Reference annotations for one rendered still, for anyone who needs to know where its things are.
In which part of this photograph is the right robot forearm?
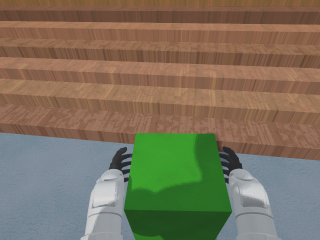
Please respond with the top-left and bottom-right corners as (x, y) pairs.
(228, 168), (281, 240)

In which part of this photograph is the robot right hand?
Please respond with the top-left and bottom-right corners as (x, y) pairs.
(219, 146), (243, 184)

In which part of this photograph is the left robot forearm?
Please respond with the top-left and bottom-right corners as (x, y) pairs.
(80, 169), (125, 240)

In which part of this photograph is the carton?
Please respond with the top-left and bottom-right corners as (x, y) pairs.
(123, 133), (232, 240)

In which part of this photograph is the robot left hand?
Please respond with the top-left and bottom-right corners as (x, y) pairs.
(108, 147), (133, 183)

